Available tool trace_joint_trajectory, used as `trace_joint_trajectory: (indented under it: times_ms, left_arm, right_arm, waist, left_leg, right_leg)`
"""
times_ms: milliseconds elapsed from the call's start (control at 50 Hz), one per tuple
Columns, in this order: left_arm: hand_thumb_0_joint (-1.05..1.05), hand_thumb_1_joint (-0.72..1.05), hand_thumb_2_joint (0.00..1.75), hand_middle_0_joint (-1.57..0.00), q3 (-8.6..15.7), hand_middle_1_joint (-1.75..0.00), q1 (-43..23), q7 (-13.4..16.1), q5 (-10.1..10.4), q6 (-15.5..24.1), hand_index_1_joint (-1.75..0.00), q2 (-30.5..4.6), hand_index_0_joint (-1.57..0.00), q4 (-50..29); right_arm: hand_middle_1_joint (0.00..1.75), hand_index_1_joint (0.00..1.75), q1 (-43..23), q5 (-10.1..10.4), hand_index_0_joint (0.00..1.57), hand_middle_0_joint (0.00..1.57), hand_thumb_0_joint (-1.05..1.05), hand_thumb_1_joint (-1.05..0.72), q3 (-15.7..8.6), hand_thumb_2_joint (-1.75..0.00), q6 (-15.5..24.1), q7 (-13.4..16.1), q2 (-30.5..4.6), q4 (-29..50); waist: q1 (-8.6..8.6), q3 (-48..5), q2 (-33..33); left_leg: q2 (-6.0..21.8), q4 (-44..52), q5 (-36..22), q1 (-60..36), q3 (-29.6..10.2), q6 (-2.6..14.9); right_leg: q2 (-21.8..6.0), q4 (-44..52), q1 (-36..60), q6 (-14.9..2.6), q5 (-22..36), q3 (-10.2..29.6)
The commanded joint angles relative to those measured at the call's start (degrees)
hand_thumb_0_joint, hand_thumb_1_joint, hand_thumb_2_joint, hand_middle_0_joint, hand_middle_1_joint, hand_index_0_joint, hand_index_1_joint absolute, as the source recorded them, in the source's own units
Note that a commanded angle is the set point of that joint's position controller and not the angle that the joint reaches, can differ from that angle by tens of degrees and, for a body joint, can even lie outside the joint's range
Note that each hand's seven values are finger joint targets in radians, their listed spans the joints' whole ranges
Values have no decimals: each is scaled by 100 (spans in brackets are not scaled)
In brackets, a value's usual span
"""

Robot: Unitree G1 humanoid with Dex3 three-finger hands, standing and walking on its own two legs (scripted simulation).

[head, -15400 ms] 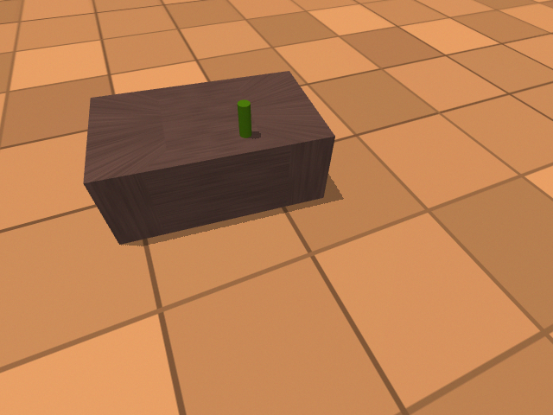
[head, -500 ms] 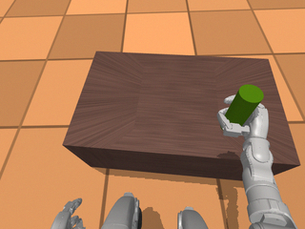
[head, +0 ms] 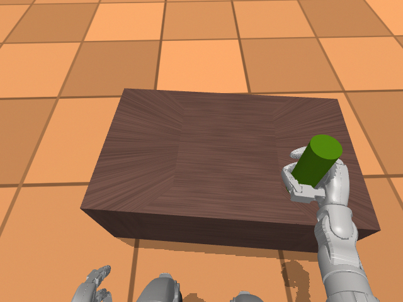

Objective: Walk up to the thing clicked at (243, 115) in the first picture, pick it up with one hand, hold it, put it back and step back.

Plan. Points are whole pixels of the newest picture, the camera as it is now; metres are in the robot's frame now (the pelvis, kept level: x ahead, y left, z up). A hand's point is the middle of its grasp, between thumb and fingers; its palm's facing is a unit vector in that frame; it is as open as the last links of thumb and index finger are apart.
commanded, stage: lift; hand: right
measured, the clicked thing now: (310, 169) +0.36 -0.18 +0.06
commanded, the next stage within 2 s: hold in 0.20 s
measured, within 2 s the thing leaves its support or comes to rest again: neither
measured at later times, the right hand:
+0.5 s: hand (303, 177) +0.34 -0.17 +0.05, palm faces +0.12 +0.99 +0.00, open 6.9 cm
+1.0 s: hand (309, 176) +0.34 -0.17 +0.07, palm faces +0.12 +0.99 +0.00, open 6.9 cm
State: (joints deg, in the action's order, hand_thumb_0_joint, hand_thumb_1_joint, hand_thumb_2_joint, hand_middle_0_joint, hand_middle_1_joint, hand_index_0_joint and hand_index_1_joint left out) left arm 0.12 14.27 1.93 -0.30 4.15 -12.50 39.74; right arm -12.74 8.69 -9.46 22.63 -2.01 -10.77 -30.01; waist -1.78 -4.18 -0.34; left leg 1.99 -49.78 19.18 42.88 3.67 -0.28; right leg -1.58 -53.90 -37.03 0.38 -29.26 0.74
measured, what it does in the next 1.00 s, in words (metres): stands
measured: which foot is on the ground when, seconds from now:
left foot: down 0.00-1.00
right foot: down 0.00-1.00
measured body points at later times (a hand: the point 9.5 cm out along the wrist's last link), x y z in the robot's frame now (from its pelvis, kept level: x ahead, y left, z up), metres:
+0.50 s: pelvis +0.01 +0.00 +0.01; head +0.06 +0.00 +0.46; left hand +0.14 +0.24 -0.10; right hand +0.33 -0.22 +0.06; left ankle +0.05 +0.13 -0.69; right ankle -0.03 -0.12 -0.69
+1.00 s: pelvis +0.01 +0.00 +0.02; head +0.05 +0.00 +0.47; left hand +0.14 +0.24 -0.09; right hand +0.32 -0.23 +0.07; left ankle +0.05 +0.13 -0.69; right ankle -0.03 -0.12 -0.69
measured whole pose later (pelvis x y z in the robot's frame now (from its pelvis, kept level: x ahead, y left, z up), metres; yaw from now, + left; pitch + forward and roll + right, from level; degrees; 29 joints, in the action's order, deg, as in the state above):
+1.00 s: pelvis +0.01 +0.00 +0.02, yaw +0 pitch +7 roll +1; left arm -0.7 13.3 2.8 0.5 3.8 -12.0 39.2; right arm -7.1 9.7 -7.3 18.9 -2.1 -10.5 -23.1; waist -0.4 -2.6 -0.6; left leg 2.0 -42.4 17.0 32.6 3.9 -0.4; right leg -1.4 -45.8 -26.7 0.4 -26.4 0.8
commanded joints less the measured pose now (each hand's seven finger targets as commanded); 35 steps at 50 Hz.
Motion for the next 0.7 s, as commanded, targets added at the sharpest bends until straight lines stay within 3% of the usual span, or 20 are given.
trace_joint_trajectory:
  times_ms: [0, 20, 40, 100, 180, 300, 400, 440, 460, 500, 540, 560, 620, 680]
  left_arm:
    - [0, 90, 90, -19, 302, -30, 119, 86, 32, 205, -30, -819, -19, -603]
    - [0, 90, 90, -19, 305, -30, 137, 91, 34, 198, -30, -812, -19, -579]
    - [0, 90, 90, -19, 289, -30, 86, 93, 31, 202, -30, -791, -19, -602]
    - [0, 90, 90, -19, 273, -30, 42, 106, 48, 198, -30, -773, -19, -622]
    - [0, 91, 89, -19, 244, -30, -96, 115, 63, 205, -30, -744, -19, -671]
    - [0, 88, 91, -20, 242, -30, -54, 140, 61, 225, -31, -753, -19, -636]
    - [0, 89, 91, -20, 248, -30, -123, 150, 57, 213, -31, -741, -20, -670]
    - [0, 89, 90, -20, 217, -31, -157, 131, 69, 221, -31, -723, -20, -694]
    - [0, 89, 91, -20, 240, -31, -110, 141, 60, 212, -31, -732, -20, -689]
    - [0, 88, 91, -20, 237, -31, -84, 151, 69, 205, -31, -709, -19, -673]
    - [0, 88, 91, -20, 207, -31, -142, 151, 64, 215, -31, -681, -20, -686]
    - [0, 89, 91, -20, 197, -31, -156, 154, 76, 201, -31, -684, -20, -683]
    - [0, 89, 91, -20, 199, -31, -204, 148, 78, 203, -31, -695, -20, -712]
    - [0, 89, 91, -20, 236, -31, -164, 160, 78, 205, -31, -730, -20, -697]
  right_arm:
    - [145, 145, -1611, 85, 140, 138, 0, -50, -232, -134, 538, 12, -790, 1581]
    - [145, 145, -1637, 94, 139, 137, 0, -51, -278, -134, 529, 10, -814, 1574]
    - [145, 145, -1664, 116, 139, 137, 0, -51, -149, -134, 527, -14, -708, 1705]
    - [144, 144, -1568, 123, 138, 136, 0, -48, -236, -133, 497, 9, -792, 1675]
    - [143, 143, -1565, 150, 137, 136, 0, -54, -69, -133, 474, -16, -691, 1871]
    - [143, 143, -1343, 137, 139, 137, 0, -50, -79, -132, 401, 6, -682, 1850]
    - [143, 143, -1299, 140, 140, 138, 0, -53, -171, -132, 383, 31, -742, 1938]
    - [143, 143, -1232, 175, 140, 139, 0, -54, -24, -132, 368, 17, -605, 1988]
    - [144, 144, -1299, 163, 140, 139, 0, -52, -87, -132, 378, 11, -705, 2164]
    - [143, 143, -1181, 144, 140, 139, 0, -52, -149, -132, 332, 6, -725, 1974]
    - [143, 143, -1262, 176, 140, 138, 0, -52, -125, -132, 337, 9, -706, 2189]
    - [144, 144, -1086, 157, 140, 139, 0, -51, -178, -132, 301, 33, -712, 1901]
    - [143, 143, -1162, 175, 139, 138, 0, -52, -53, -132, 305, 12, -639, 2113]
    - [144, 144, -1088, 143, 140, 139, 0, -53, -108, -132, 279, 6, -713, 2140]
  waist:
    - [5, -1987, -150]
    - [-14, -1947, -134]
    - [-33, -1967, -157]
    - [10, -1826, -156]
    - [8, -1631, -79]
    - [28, -1774, -143]
    - [68, -1713, -34]
    - [63, -1600, -132]
    - [75, -1843, -155]
    - [48, -1778, 34]
    - [72, -1711, -81]
    - [66, -1615, 32]
    - [46, -1500, -72]
    - [81, -1684, -129]
  left_leg:
    - [-135, 487, -1456, -1931, -115, 163]
    - [-139, 498, -1533, -1937, -109, 157]
    - [-126, 525, -1566, -1979, -134, 156]
    - [-116, 629, -1391, -2029, -128, 145]
    - [-118, 786, -1162, -2080, -133, 112]
    - [-115, 738, -1562, -2155, -117, 149]
    - [-108, 852, -1403, -2247, -125, 127]
    - [-122, 837, -1444, -2231, -76, 143]
    - [-100, 825, -1663, -2359, -115, 144]
    - [-75, 847, -1864, -2484, -141, 127]
    - [-62, 899, -1794, -2506, -155, 120]
    - [-77, 936, -1690, -2475, -153, 121]
    - [-99, 953, -1542, -2369, -113, 127]
    - [-116, 943, -1625, -2449, -82, 142]
  right_leg:
    - [126, 938, 473, 8, 2045, 46]
    - [121, 935, 483, 8, 2146, 42]
    - [133, 935, 517, -4, 2130, 16]
    - [147, 1025, 492, -19, 1928, 11]
    - [147, 1147, 479, -52, 1612, -5]
    - [137, 1151, 755, -7, 2123, 8]
    - [147, 1225, 719, -42, 1881, -6]
    - [128, 1292, 788, -2, 2026, 33]
    - [151, 1231, 879, -5, 2188, 0]
    - [169, 1188, 809, -37, 2229, -39]
    - [182, 1233, 804, -41, 2132, -48]
    - [176, 1259, 781, -56, 2030, -44]
    - [154, 1357, 840, -33, 1998, -5]
    - [139, 1386, 1004, -1, 2173, 19]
